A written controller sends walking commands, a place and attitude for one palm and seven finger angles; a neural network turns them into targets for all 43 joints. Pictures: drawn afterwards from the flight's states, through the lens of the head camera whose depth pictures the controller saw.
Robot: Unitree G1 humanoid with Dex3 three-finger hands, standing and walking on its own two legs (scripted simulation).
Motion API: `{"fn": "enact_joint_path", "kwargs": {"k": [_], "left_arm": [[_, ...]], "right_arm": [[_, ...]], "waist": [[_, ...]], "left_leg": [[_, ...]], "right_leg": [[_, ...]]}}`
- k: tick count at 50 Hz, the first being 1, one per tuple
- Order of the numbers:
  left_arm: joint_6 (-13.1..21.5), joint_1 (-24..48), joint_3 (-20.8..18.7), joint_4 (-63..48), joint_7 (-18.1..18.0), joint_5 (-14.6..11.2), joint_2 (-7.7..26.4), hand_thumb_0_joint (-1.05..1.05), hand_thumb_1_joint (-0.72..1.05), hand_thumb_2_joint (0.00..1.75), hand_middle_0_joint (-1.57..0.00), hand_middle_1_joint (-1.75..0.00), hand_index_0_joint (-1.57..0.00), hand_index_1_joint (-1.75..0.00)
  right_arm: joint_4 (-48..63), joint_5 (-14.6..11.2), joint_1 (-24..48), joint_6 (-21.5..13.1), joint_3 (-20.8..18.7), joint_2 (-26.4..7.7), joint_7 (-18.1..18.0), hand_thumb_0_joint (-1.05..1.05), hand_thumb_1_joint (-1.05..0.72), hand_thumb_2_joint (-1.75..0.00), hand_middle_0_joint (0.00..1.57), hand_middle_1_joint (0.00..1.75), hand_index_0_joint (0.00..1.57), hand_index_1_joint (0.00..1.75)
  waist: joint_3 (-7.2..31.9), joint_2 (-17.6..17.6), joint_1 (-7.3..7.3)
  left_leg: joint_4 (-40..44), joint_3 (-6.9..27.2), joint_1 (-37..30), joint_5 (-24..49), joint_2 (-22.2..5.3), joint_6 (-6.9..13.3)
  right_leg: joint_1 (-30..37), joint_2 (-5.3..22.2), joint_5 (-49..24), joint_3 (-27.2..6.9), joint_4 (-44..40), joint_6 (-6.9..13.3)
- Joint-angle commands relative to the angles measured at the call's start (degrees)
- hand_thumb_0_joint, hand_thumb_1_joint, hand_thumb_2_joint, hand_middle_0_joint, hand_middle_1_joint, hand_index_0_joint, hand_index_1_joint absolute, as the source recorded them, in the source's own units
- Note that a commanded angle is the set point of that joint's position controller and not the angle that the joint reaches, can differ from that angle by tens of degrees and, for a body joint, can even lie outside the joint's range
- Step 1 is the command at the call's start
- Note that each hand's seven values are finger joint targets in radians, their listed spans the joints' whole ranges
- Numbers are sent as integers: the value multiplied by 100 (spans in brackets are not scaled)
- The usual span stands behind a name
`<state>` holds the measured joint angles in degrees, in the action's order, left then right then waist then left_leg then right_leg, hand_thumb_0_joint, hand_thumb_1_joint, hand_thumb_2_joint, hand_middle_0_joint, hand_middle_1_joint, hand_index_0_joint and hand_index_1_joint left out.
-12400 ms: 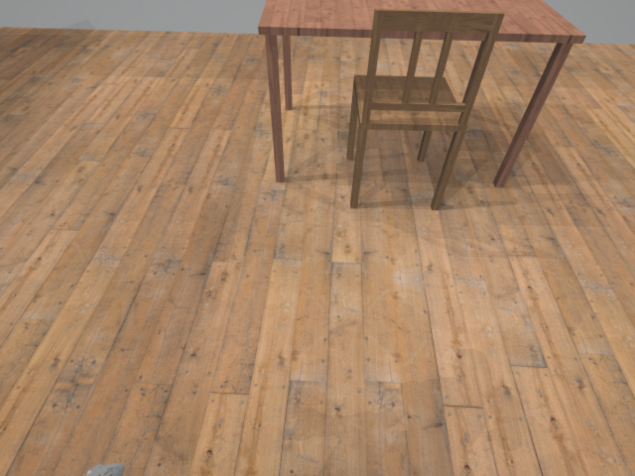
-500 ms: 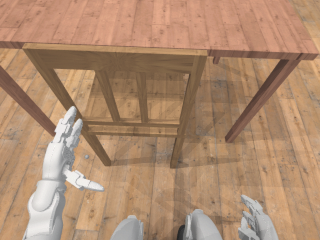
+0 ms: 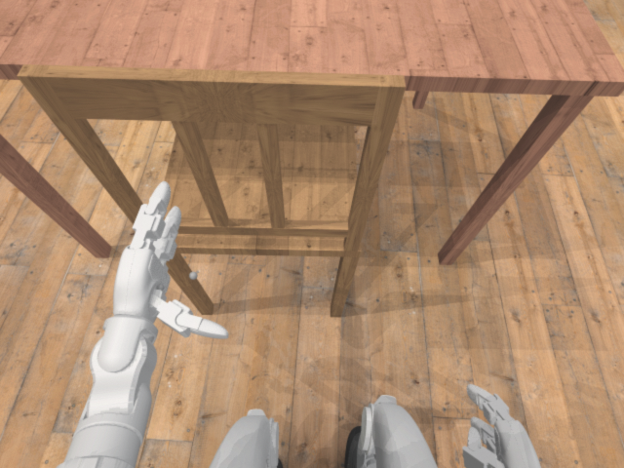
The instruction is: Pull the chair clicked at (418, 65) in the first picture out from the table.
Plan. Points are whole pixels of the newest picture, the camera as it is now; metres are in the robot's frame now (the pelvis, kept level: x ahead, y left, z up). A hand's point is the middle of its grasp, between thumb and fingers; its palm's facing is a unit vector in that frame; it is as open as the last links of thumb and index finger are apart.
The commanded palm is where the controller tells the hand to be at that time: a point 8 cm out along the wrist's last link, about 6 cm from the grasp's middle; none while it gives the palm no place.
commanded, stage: aim the fingers beside a spindle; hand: left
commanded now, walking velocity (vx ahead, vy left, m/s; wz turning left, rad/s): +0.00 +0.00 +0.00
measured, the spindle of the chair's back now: (205, 179) +0.50 +0.18 -0.01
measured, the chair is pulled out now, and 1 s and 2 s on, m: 0.00 0.00 0.00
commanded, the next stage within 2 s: push the fingers through the gap in 0.86 s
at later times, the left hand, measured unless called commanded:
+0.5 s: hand (206, 263) +0.36 +0.15 +0.01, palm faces +0.00 -1.00 -0.05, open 16.9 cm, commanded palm +0.33 +0.20 +0.01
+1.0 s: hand (205, 267) +0.36 +0.15 +0.01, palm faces -0.01 -1.00 -0.04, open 16.9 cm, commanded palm +0.34 +0.20 +0.01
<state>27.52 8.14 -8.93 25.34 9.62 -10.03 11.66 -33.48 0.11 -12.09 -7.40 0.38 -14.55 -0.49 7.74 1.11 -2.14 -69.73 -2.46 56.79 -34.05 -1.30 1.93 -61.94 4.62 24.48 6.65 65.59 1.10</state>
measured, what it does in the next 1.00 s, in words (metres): stands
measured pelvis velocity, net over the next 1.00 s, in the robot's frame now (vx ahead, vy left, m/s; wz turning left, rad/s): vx -0.01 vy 0.00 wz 0.00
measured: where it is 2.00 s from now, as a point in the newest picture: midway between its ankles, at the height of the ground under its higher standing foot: outside the picture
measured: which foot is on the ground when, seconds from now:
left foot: down 0.00-1.00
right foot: down 0.00-1.00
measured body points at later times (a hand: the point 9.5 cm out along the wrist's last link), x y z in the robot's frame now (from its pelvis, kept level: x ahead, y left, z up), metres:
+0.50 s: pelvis -0.01 +0.00 -0.01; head +0.12 +0.00 +0.42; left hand +0.36 +0.20 +0.01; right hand +0.12 -0.26 -0.13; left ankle -0.01 +0.10 -0.64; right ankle +0.06 -0.12 -0.64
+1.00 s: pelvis -0.01 +0.00 -0.01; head +0.11 +0.00 +0.42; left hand +0.35 +0.20 +0.01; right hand +0.14 -0.25 -0.12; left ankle -0.01 +0.10 -0.64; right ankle +0.06 -0.12 -0.64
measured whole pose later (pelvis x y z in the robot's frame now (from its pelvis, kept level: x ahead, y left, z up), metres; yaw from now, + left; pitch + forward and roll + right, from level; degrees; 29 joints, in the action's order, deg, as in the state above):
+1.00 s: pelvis -0.01 +0.00 -0.01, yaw +0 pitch +22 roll -1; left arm 30.1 14.3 -8.6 31.3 7.3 -8.8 11.5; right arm -33.6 0.2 -11.2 -4.6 0.3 -14.7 -0.1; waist 8.0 0.9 -2.6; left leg -72.4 -2.4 60.5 -34.3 -1.3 1.9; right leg -65.6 4.7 24.6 6.4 68.1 1.3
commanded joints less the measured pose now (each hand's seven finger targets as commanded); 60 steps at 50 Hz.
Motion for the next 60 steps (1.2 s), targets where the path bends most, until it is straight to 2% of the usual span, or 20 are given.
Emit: {"fn": "enact_joint_path", "kwargs": {"k": [1,5,11,13,17,18,20,24,29,32,34,42,44,45,46,50,51,53,54,60], "left_arm": [[533,1537,-226,-1075,-137,20,708,0,-50,30,-6,-8,-6,-8],[568,1586,-74,-951,-204,88,587,0,-50,30,-6,-8,-6,-8],[562,1925,-130,-456,-344,173,596,0,-50,30,-6,-8,-6,-8],[625,2164,-222,-500,-397,200,696,0,-50,30,-6,-8,-6,-8],[675,1884,-416,-650,-420,162,846,0,-50,30,-6,-8,-6,-8],[664,1692,-506,-613,-410,156,925,0,-50,30,-6,-8,-6,-8],[605,1466,-360,-548,-358,115,742,0,-50,30,-6,-8,-6,-8],[623,1840,-263,-601,-277,53,693,0,-50,30,-6,-8,-6,-8],[723,1774,-281,-712,-228,18,750,0,-50,30,-6,-8,-6,-8],[720,1779,-271,-580,-192,22,740,0,-50,30,-6,-8,-6,-8],[736,1760,-261,-633,-181,40,758,0,-50,30,-6,-8,-6,-8],[710,1852,-284,-587,-223,49,781,0,-50,30,-6,-8,-6,-8],[714,1949,-126,-655,-226,64,640,0,-50,30,-6,-8,-6,-8],[710,1948,-191,-621,-244,84,724,0,-50,30,-6,-8,-6,-8],[683,1905,-123,-557,-246,74,617,0,-50,30,-6,-8,-6,-8],[675,2054,-227,-647,-292,110,789,0,-50,30,-6,-8,-6,-8],[679,2164,-127,-707,-297,129,683,0,-50,30,-6,-8,-6,-8],[639,2243,-155,-555,-326,107,672,0,-50,30,-6,-8,-6,-8],[635,2288,-294,-474,-341,118,808,0,-50,30,-6,-8,-6,-8],[617,2665,-439,-53,-318,132,965,0,-50,30,-6,-8,-6,-8]], "right_arm": [[624,-18,-200,-217,-367,-823,-45,0,-90,-90,20,30,20,30],[607,-11,-226,-177,-387,-823,-20,0,-90,-90,20,30,20,30],[552,-7,-255,-51,-375,-837,11,0,-90,-90,20,30,20,30],[542,12,-266,-31,-382,-832,10,0,-90,-90,20,30,20,30],[615,18,-292,36,-381,-797,28,0,-90,-90,20,30,20,30],[629,9,-301,55,-381,-802,34,0,-90,-90,20,30,20,30],[671,-15,-312,72,-378,-787,48,0,-90,-90,20,30,20,30],[600,-34,-275,74,-376,-809,14,0,-90,-90,20,30,20,30],[561,-29,-281,19,-384,-823,-11,0,-90,-90,20,30,20,30],[546,-34,-261,10,-385,-832,-18,0,-90,-90,20,30,20,30],[567,-33,-232,10,-374,-828,-15,0,-90,-90,20,30,20,30],[610,-29,-203,26,-367,-846,-10,0,-90,-90,20,30,20,30],[621,-31,-182,22,-367,-833,-4,0,-90,-90,20,30,20,30],[626,-31,-210,27,-372,-850,-12,0,-90,-90,20,30,20,30],[619,-26,-211,30,-367,-845,-5,0,-90,-90,20,30,20,30],[610,-16,-241,54,-370,-860,-18,0,-90,-90,20,30,20,30],[596,-13,-246,52,-374,-842,-10,0,-90,-90,20,30,20,30],[549,-13,-264,66,-370,-839,-13,0,-90,-90,20,30,20,30],[540,-9,-277,71,-367,-854,-23,0,-90,-90,20,30,20,30],[488,-9,-350,101,-341,-874,-45,0,-90,-90,20,30,20,30]], "waist": [[2237,-14,-138],[2401,122,-141],[2257,-104,-190],[2453,-14,-158],[2778,7,-49],[2762,-54,1],[2657,-108,-57],[2431,-149,-195],[2454,-23,-152],[2370,-95,-173],[2348,91,-132],[2351,4,-139],[2375,89,-167],[2354,64,-165],[2354,-39,-181],[2484,60,-165],[2552,127,-183],[2463,21,-231],[2479,-41,-208],[2453,-57,-251]], "left_leg": [[1020,396,-503,1877,136,-166],[973,421,-634,2093,120,-188],[909,403,-294,1748,144,-175],[864,386,-278,1727,160,-170],[875,333,-358,2038,171,-165],[906,337,-339,2072,161,-176],[919,312,-282,2071,163,-158],[885,289,-147,1664,166,-133],[902,308,-254,1712,170,-143],[884,314,-175,1628,177,-134],[925,324,-249,1662,178,-152],[902,359,-258,1636,177,-151],[889,364,-329,1605,174,-155],[902,391,-344,1652,166,-163],[889,383,-331,1654,170,-152],[875,413,-357,1793,166,-172],[868,418,-448,1853,159,-180],[829,402,-389,1827,158,-176],[821,389,-291,1761,166,-170],[837,387,-113,1619,188,-155]], "right_leg": [[1910,-243,-1062,-429,-522,20],[1786,-245,-1165,-406,-435,39],[1685,-248,-967,-432,-397,25],[1739,-236,-976,-481,-360,31],[2121,-243,-1391,-525,-352,30],[2192,-252,-1437,-522,-346,39],[2244,-259,-1491,-517,-406,29],[2059,-246,-1130,-567,-512,-8],[2054,-244,-1122,-559,-524,14],[2003,-238,-1036,-558,-522,7],[1949,-242,-1023,-537,-499,33],[1857,-249,-940,-516,-462,30],[1756,-250,-876,-497,-460,29],[1738,-256,-886,-470,-427,40],[1762,-258,-919,-472,-443,27],[1785,-254,-1044,-466,-369,37],[1739,-250,-1070,-459,-355,34],[1708,-256,-1073,-465,-390,19],[1773,-251,-1055,-495,-393,17],[1824,-262,-969,-514,-410,23]]}}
